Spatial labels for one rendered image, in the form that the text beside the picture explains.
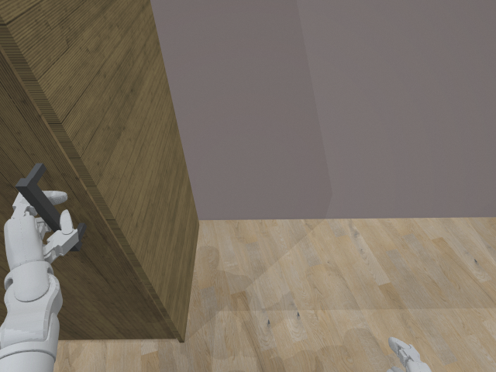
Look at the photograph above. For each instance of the handle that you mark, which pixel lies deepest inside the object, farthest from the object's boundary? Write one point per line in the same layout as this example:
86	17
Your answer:
33	194

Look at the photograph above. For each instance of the right robot hand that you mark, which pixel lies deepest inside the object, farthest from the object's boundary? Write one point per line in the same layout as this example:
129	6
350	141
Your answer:
409	357

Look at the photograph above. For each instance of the wardrobe door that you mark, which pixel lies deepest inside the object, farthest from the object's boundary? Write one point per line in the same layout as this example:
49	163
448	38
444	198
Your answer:
103	295

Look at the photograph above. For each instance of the left robot forearm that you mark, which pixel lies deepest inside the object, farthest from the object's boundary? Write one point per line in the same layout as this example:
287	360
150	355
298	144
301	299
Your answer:
29	335

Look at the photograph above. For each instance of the left robot hand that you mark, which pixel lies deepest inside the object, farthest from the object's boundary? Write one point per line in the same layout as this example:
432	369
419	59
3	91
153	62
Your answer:
24	233

